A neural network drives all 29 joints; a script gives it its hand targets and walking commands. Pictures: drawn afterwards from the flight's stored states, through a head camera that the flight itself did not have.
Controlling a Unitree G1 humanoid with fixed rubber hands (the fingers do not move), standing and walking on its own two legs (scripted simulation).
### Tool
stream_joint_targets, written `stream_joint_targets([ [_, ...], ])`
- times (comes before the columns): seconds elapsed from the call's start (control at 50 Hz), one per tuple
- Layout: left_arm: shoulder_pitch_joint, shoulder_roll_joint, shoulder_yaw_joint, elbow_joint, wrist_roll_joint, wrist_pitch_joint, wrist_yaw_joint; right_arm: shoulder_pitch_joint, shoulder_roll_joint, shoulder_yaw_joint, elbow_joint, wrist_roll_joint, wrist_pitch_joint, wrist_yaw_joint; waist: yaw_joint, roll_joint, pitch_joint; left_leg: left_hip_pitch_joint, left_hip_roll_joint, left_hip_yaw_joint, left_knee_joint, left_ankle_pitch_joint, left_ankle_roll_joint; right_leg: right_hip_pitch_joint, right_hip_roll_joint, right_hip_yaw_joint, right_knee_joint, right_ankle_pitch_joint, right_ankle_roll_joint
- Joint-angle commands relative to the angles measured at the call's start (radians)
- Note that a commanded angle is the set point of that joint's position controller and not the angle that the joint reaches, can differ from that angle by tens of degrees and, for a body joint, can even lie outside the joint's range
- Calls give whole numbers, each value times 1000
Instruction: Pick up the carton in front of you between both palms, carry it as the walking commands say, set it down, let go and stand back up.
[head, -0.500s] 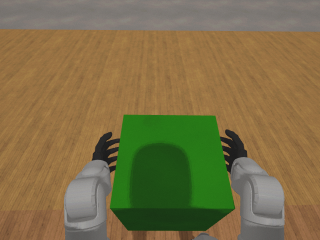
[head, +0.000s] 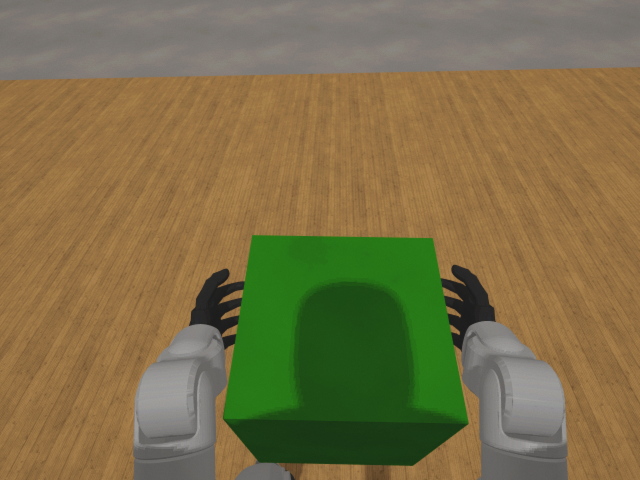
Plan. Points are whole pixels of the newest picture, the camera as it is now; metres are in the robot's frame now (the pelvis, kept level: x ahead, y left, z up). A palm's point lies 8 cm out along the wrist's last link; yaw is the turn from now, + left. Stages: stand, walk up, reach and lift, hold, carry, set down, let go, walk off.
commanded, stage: carry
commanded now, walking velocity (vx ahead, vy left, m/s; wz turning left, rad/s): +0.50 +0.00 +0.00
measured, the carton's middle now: (338, 359) +0.27 +0.00 +0.01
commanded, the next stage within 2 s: none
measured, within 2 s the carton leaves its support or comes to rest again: neither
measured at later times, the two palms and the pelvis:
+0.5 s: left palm (238, 119) +0.71 +0.19 +0.08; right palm (400, 112) +0.70 -0.11 +0.09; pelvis +0.32 +0.04 -0.02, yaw +0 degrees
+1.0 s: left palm (256, 53) +1.03 +0.20 +0.06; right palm (378, 49) +1.04 -0.10 +0.06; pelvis +0.68 +0.04 -0.05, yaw -1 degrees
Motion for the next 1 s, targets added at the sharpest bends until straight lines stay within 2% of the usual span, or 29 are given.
stream_joint_targets([
  [0.0,-582,-744,-716,-59,-407,6,-243,-575,779,746,-41,401,6,210,24,-155,-113,33,-47,61,-102,103,27,97,-194,89,-46,480,-94],
  [0.06,-729,-660,-682,18,-402,26,-213,-704,685,689,39,404,29,191,-5,-163,-134,163,-69,62,-140,93,67,108,-202,65,69,624,-73],
  [0.08,-789,-645,-670,49,-406,35,-204,-745,667,664,83,407,36,184,-34,-150,-177,277,-98,88,-149,63,71,97,-189,32,190,698,-54],
  [0.1,-840,-634,-656,79,-409,45,-196,-767,649,637,135,410,43,178,-74,-86,-242,444,-138,113,-189,4,66,55,-137,-13,401,673,-26],
  [0.12,-901,-624,-635,113,-413,54,-189,-808,636,612,176,417,51,175,-105,22,-326,650,-14,-52,-185,-105,62,-109,-104,12,649,407,-5],
  [0.14,-946,-660,-623,145,-424,66,-180,-871,599,576,210,421,53,172,-77,264,-394,842,274,-573,-301,-235,185,-434,35,75,933,-22,32],
  [0.16,-1008,-656,-602,179,-432,67,-173,-922,641,566,254,444,55,173,-96,302,-390,861,286,-712,-390,-212,239,-590,76,193,1089,-198,13],
  [0.18,-1065,-703,-592,204,-441,67,-165,-1002,683,564,264,465,52,177,-92,253,-362,820,267,-604,-351,-87,233,-639,24,234,1159,-165,-16],
  [0.2,-1108,-741,-577,230,-448,63,-160,-1066,732,568,275,489,49,182,-86,139,-356,770,238,-506,-308,45,213,-650,0,235,1148,-117,-27],
  [0.22,-1139,-776,-564,254,-451,57,-156,-1129,780,572,281,513,45,187,-63,62,-351,709,209,-408,-296,128,183,-631,-30,243,1075,-60,-29],
  [0.26,-1198,-833,-543,296,-449,46,-149,-1221,866,566,307,544,34,197,-44,84,-383,662,181,-299,-308,190,158,-587,-49,224,967,-18,-11],
  [0.32,-1237,-913,-530,355,-444,29,-142,-1257,930,524,371,536,24,206,-52,101,-397,704,162,-224,-279,351,168,-647,-43,189,869,10,0],
  [0.4,-1276,-974,-530,373,-436,10,-140,-1267,964,498,409,504,14,209,-76,114,-373,787,118,-158,-248,472,180,-749,-33,147,692,118,0],
  [0.5,-1255,-981,-540,308,-427,20,-146,-1208,970,512,361,475,22,199,-113,101,-326,821,31,-60,-198,581,158,-603,50,44,269,373,-5],
  [0.54,-1212,-967,-541,294,-417,32,-157,-1166,965,530,345,463,25,195,-89,130,-328,805,47,-58,-143,646,133,-463,66,43,170,434,-33],
  [0.56,-1181,-954,-541,296,-411,35,-163,-1160,962,545,336,460,27,196,-51,125,-357,788,44,-36,-49,687,109,-341,77,36,138,452,-45],
  [0.58,-1153,-944,-541,298,-405,36,-170,-1148,962,563,332,461,28,197,-8,90,-397,728,23,5,96,646,81,-169,72,25,84,516,-53],
  [0.6,-1129,-929,-537,298,-401,36,-180,-1146,955,579,325,464,27,198,26,24,-425,551,-10,3,264,394,64,28,-28,119,128,605,-52],
  [0.62,-1129,-906,-531,303,-397,38,-188,-1142,962,596,324,465,32,200,12,-169,-511,270,-81,-39,437,-230,51,332,-270,382,344,1027,-103],
  [0.64,-1092,-879,-523,328,-385,37,-191,-1124,980,589,329,465,40,200,56,-333,-609,-33,-184,-117,747,-518,22,544,-398,718,281,782,-316],
  [0.66,-1074,-916,-536,316,-406,35,-200,-1142,966,595,301,455,38,197,69,-262,-590,-130,-137,-156,797,-484,43,518,-366,719,226,573,-314],
  [0.68,-1129,-942,-561,254,-431,30,-207,-1186,978,609,265,461,32,192,73,-177,-526,-171,-109,-168,759,-432,52,448,-317,644,207,558,-273],
  [0.7,-1186,-970,-589,202,-458,26,-212,-1210,983,612,236,463,24,185,57,-83,-458,-174,-90,-158,683,-376,46,364,-292,567,191,621,-234],
  [0.72,-1232,-987,-611,162,-486,21,-214,-1203,983,613,217,461,18,176,46,-56,-446,-145,-74,-152,617,-333,43,301,-279,528,179,619,-214],
  [0.76,-1253,-989,-642,117,-519,13,-215,-1165,974,616,203,445,8,160,34,-63,-450,-91,-64,-133,519,-302,33,239,-249,464,165,605,-186],
  [0.82,-1205,-953,-656,109,-527,9,-216,-1090,938,617,206,416,-3,143,44,-102,-442,-133,-68,-91,364,-259,26,255,-222,386,192,775,-191],
  [0.88,-1166,-913,-651,126,-520,12,-223,-1070,900,621,200,396,-5,135,56,-120,-413,-93,-99,-37,150,-75,22,232,-157,296,203,865,-162],
  [0.94,-1110,-879,-634,183,-499,22,-229,-1050,867,614,222,379,12,141,78,-130,-364,26,-152,27,-112,115,25,199,-94,205,225,854,-131],
  [0.98,-1086,-867,-621,240,-484,28,-230,-1045,851,605,258,378,26,154,64,-152,-341,166,-158,34,-226,211,55,151,-105,196,260,832,-109],
])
